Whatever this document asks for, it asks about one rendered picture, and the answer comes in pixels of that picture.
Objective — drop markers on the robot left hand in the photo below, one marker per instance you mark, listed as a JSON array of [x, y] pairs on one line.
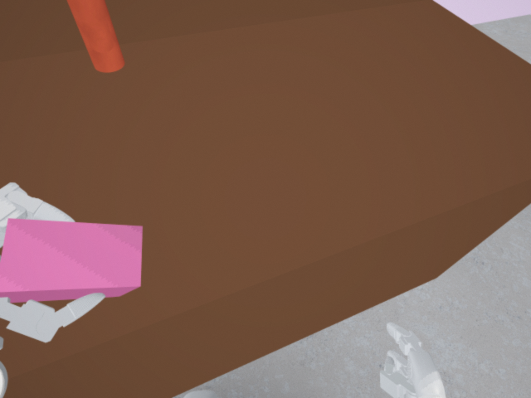
[[35, 319]]

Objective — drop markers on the table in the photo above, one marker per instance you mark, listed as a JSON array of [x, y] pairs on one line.
[[292, 163]]

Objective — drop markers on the robot right hand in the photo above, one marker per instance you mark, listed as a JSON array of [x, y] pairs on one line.
[[417, 376]]

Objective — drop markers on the sponge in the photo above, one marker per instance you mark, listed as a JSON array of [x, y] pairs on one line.
[[60, 260]]

